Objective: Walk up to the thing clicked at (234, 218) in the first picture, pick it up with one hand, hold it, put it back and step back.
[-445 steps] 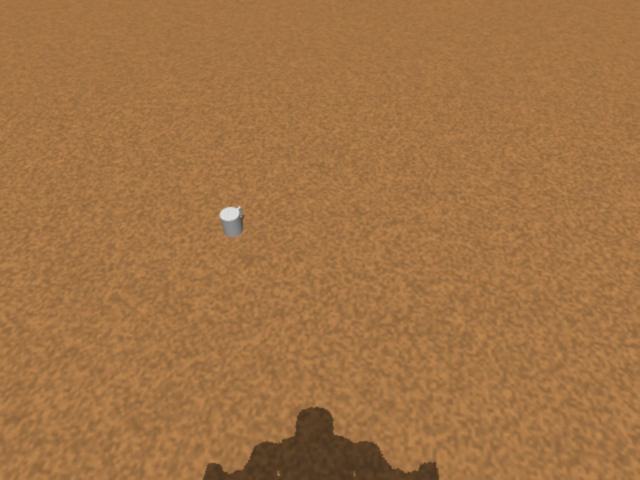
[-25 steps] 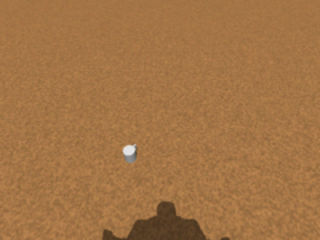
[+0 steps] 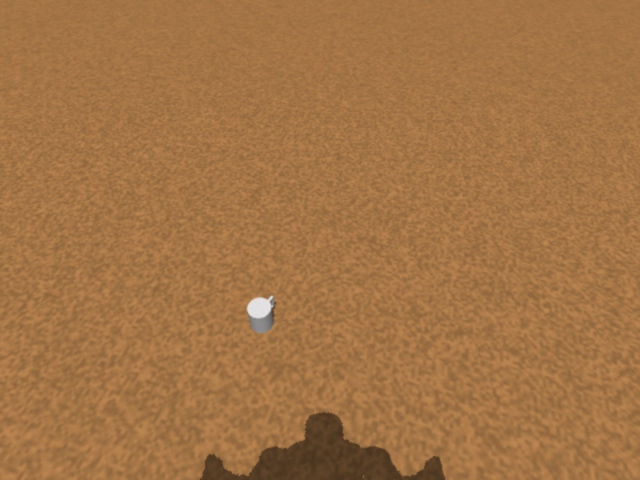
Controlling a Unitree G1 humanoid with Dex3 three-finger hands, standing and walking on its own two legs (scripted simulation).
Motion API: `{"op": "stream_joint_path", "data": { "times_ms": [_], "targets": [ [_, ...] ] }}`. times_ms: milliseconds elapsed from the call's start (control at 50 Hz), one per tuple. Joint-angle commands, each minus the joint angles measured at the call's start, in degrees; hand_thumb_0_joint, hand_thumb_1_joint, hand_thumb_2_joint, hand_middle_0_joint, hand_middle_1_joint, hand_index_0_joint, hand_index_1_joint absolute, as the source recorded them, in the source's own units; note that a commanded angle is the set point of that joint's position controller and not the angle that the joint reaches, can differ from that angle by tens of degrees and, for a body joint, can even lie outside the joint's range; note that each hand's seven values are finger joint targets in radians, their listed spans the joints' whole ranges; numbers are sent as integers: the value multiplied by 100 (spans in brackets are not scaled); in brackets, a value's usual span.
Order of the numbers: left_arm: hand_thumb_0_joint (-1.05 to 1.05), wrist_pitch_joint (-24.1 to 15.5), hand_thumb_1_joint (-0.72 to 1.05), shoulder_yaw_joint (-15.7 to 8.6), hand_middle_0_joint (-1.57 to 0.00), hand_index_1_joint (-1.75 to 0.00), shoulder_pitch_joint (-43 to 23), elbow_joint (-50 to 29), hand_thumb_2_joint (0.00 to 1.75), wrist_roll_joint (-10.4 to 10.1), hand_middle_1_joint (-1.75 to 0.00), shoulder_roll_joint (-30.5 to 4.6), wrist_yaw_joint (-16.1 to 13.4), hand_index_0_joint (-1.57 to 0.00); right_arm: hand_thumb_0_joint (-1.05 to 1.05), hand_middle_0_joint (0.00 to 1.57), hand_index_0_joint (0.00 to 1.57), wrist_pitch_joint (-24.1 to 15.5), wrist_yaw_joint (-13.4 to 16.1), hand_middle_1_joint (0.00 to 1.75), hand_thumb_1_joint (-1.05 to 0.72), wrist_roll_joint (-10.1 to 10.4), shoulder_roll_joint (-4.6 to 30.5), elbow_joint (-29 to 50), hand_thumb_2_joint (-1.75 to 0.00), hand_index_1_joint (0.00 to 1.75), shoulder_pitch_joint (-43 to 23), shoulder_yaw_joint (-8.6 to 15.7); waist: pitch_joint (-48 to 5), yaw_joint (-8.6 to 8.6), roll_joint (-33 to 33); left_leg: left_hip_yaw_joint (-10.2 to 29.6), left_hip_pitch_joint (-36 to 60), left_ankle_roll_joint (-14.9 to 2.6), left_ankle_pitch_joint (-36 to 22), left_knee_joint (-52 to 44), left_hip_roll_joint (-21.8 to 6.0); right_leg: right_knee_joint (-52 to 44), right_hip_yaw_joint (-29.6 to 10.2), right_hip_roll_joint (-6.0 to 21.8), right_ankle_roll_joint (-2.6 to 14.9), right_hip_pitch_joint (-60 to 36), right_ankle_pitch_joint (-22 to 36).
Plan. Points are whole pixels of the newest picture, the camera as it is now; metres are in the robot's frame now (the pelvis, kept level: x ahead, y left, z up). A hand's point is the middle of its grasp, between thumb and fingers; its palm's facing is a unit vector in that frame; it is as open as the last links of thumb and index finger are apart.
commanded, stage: walk up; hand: left
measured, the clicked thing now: (263, 311) +0.78 +0.21 -0.72
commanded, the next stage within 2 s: stand in 0.12 s
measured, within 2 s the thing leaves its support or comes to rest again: neither
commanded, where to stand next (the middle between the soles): +0.38 +0.00 m, yaw -1 degrees
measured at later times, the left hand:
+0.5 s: hand out of the picture +0.07 +0.25 -0.15, palm faces -0.04 -0.94 -0.33, open 7.4 cm
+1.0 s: hand out of the picture +0.07 +0.24 -0.15, palm faces -0.06 -0.94 -0.33, open 7.4 cm
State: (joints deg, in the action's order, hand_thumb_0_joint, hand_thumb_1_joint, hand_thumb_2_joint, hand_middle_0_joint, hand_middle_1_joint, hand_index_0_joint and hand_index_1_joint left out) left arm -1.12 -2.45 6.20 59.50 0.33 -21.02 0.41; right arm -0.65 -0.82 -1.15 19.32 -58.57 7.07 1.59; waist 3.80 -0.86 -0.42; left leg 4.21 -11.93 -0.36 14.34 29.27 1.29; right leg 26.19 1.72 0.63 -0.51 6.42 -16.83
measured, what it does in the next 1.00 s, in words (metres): stands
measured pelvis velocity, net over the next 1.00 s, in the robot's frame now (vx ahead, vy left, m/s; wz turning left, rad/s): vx -0.01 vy -0.01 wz -0.03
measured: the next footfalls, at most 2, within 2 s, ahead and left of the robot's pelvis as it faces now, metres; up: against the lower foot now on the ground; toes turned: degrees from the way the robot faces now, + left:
left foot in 1.40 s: +0.18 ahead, +0.16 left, +0.00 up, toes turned +3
right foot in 1.86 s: +0.34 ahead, -0.13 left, +0.00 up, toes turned -3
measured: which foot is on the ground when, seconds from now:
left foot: down 0.00-1.00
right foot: down 0.00-1.00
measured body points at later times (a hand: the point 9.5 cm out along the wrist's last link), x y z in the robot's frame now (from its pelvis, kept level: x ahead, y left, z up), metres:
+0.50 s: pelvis -0.01 +0.00 +0.01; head +0.00 +0.00 +0.46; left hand +0.07 +0.30 -0.13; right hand +0.09 -0.30 -0.12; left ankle +0.02 +0.12 -0.74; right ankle -0.03 -0.13 -0.74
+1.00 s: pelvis -0.01 -0.01 +0.01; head +0.00 -0.01 +0.46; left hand +0.08 +0.29 -0.12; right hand +0.04 -0.32 -0.12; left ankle +0.02 +0.12 -0.74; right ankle -0.03 -0.13 -0.74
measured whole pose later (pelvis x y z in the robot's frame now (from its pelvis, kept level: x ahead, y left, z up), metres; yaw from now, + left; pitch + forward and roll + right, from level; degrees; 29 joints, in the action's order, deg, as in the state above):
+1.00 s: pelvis -0.01 -0.01 +0.01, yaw -2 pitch -2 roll +0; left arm -0.8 0.1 6.2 65.2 0.1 -20.3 0.7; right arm -0.4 -0.5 -0.5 19.8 -65.7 7.0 -0.2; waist 3.1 0.8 0.0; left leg 3.1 -8.7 1.0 7.9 18.3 -0.1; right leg 17.8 0.4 -0.4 0.3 4.9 -11.1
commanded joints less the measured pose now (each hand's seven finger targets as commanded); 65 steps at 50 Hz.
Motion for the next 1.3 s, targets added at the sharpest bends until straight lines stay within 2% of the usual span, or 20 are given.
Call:
{"op": "stream_joint_path", "data": {
  "times_ms": [0, 80, 100, 260, 440, 540, 580, 660, 720, 800, 920, 1080, 1100, 1120, 1140, 1160, 1180, 1200, 1240, 1280],
  "targets": [
    [0, -161, 90, -253, -20, -30, -279, -333, 90, 21, -30, -1203, -107, -20, 0, 20, 20, -163, 92, 30, -90, 15, 1219, 313, -90, 30, -279, 262, -708, -30, 266, 616, -44, -297, -1610, -547, -659, -319, -426, 563, 326, -507, 1139],
    [0, -144, 90, -225, -20, -30, -312, -256, 90, 23, -30, -1208, -98, -20, 0, 20, 20, -146, 91, 30, -90, 12, 1209, 286, -90, 30, -388, 255, -535, -26, 341, 656, -52, -275, -1354, -691, -659, -380, -381, 526, 303, -354, 889],
    [0, -103, 90, -103, -20, -30, -343, -95, 90, -29, -30, -1014, -89, -20, 0, 20, 20, -166, 122, 30, -90, 52, 1264, 212, -90, 30, -494, 193, -490, 10, 383, 696, 201, -232, -1865, -940, -791, -547, -547, 602, 218, -196, 1322],
    [0, -106, 90, -33, -20, -30, -285, 176, 90, -1, -30, -1109, -87, -20, 0, 20, 20, -168, 146, 30, -90, 101, 1202, -28, -90, 30, -572, 152, -731, 44, 105, 497, 757, -109, -2188, -1090, -784, -875, -533, 653, 147, -356, 1614],
    [0, -110, 90, 31, -20, -30, -315, 278, 90, 29, -30, -1113, -87, -20, 0, 20, 20, -125, 103, 30, -90, 83, 1230, -223, -90, 30, -606, 110, -474, 98, 62, 435, 483, -60, -1003, -1390, -726, -1191, -615, 666, 151, -137, 767],
    [0, -147, 90, 36, -20, -30, -269, 280, 90, 21, -30, -1135, -89, -20, 0, 20, 20, -138, 83, 30, -90, 75, 1202, -289, -90, 30, -559, 80, -527, 74, 1, 418, 446, -72, -1114, -1341, -740, -1196, -660, 721, 154, -224, 960],
    [0, -126, 90, 28, -20, -30, -259, 298, 90, 24, -30, -1163, -89, -20, 0, 20, 20, -124, 89, 30, -90, 65, 1221, -322, -90, 30, -505, 89, -448, 93, 28, 432, 410, -56, -834, -1400, -723, -1231, -662, 691, 162, -81, 630],
    [0, -116, 90, 25, -20, -30, -260, 281, 90, 0, -30, -1163, -78, -20, 0, 20, 20, -144, 92, 30, -90, 75, 1225, -367, -90, 30, -415, 70, -525, 91, 96, 440, 378, -47, -1124, -1407, -750, -1138, -654, 691, 184, -213, 873],
    [0, -99, 90, 35, -20, -30, -198, 297, 90, 0, -30, -1134, -68, -20, 0, 20, 20, -142, 104, 30, -90, 72, 1264, -390, -90, 30, -423, 66, -405, 59, 152, 472, 331, -41, -841, -1464, -736, -1183, -665, 659, 186, -88, 621],
    [0, -112, 90, 32, -20, -30, -222, 266, 90, -4, -30, -1182, -70, -20, 0, 20, 20, -144, 104, 30, -90, 79, 1268, -403, -90, 30, -283, 50, -510, 98, 32, 439, 411, -40, -1185, -1375, -757, -1155, -708, 704, 198, -172, 941],
    [0, -105, 90, 43, -20, -30, -233, 257, 90, 11, -30, -1170, -71, -20, 0, 20, 20, -122, 109, 30, -90, 70, 1259, -404, -90, 30, -250, 22, -367, 110, -29, 432, 358, -38, -935, -1370, -747, -1216, -711, 690, 187, -43, 758],
    [0, -111, 90, 50, -20, -30, -178, 212, 90, -5, -30, -1151, -74, -20, 0, 20, 20, -133, 124, 30, -90, 84, 1305, -381, -90, 30, -255, 18, -650, 115, 158, 387, 607, -46, -1505, -1252, -810, -1118, -692, 687, 189, -179, 1339],
    [0, -158, 90, -313, -20, -30, 249, 4, 90, 71, -30, -1536, 24, -20, 0, 20, 20, -175, -9, 30, -90, 0, 1622, -99, -90, 30, 116, 313, -1093, 36, 50, 310, 358, -445, 1058, -707, -471, -761, -543, 354, 425, -685, -1048],
    [0, -170, 90, -365, -20, -30, 577, 82, 90, 130, -30, -1583, 51, -20, 0, 20, 20, -158, -66, 30, -90, -48, 1621, -16, -90, 30, 13, 345, -692, -160, -4, 281, -673, -453, 2124, -483, -399, -913, -1023, 617, 623, -877, -2145],
    [0, -185, 90, -470, -20, -30, 907, 88, 90, 166, -30, -1728, 55, -20, 0, 20, 20, -132, -97, 30, -90, -69, 1512, 185, -90, 30, -380, 348, -192, -407, -365, -95, -1821, -325, 2054, 134, -176, -1396, -1718, 1070, 907, -1187, -2902],
    [0, -217, 90, -576, -20, -30, 945, -14, 90, 184, -30, -1921, 41, -20, 0, 20, 20, -102, -109, 30, -90, -102, 1377, 402, -90, 30, -667, 347, 482, -549, -894, -272, -2753, -201, 1386, 1364, -151, -2084, -2582, 1909, 1276, -1066, -3120],
    [0, -270, 90, -616, -20, -30, 857, -207, 90, 200, -30, -1935, 36, -20, 0, 20, 20, -139, -111, 30, -90, -124, 1389, 427, -90, 30, -547, 366, 788, -505, -594, 17, -2981, -121, 1064, 1670, -418, -2123, -2791, 2261, 1559, -965, -2359],
    [0, -294, 90, -589, -20, -30, 753, -282, 90, 163, -30, -1748, 33, -20, 0, 20, 20, -186, -132, 30, -90, -105, 1468, 393, -90, 30, -376, 411, 780, -363, -220, 123, -2893, -113, 920, 1722, -536, -1991, -2510, 2098, 1582, -973, -1571],
    [0, -320, 90, -575, -20, -30, 538, -462, 90, 163, -30, -1708, 57, -20, 0, 20, 20, -222, -210, 30, -90, -84, 1402, 477, -90, 30, -57, 451, 453, -126, -415, -22, -2316, -36, 883, 1428, -642, -1881, -1682, 1674, 1353, -786, -1061],
    [0, -325, 90, -552, -20, -30, 387, -677, 90, 158, -30, -1689, 129, -20, 0, 20, 20, -268, -283, 30, -90, -105, 1314, 535, -90, 30, 105, 469, 298, -47, -832, -296, -1388, 2, 619, 837, -630, -1606, -1059, 1386, 1221, -279, -393]
  ]
}}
